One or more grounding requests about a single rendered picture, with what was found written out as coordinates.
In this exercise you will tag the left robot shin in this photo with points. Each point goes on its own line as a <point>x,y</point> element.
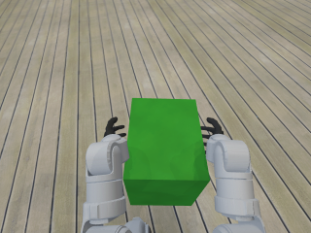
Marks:
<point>137,218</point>

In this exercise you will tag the right robot forearm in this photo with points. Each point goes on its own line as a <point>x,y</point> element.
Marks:
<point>234,186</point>

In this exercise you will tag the carton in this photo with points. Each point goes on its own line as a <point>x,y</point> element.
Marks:
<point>167,163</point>

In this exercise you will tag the robot left hand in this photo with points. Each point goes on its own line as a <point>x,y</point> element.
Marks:
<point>111,130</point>

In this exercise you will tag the left robot thigh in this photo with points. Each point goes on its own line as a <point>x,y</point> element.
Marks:
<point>138,226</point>

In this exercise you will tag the robot right upper arm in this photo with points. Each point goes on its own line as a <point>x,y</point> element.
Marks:
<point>237,228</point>

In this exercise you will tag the left robot forearm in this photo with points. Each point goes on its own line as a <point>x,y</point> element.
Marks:
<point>104,193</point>

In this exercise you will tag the robot right hand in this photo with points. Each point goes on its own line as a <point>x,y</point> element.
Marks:
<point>217,129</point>

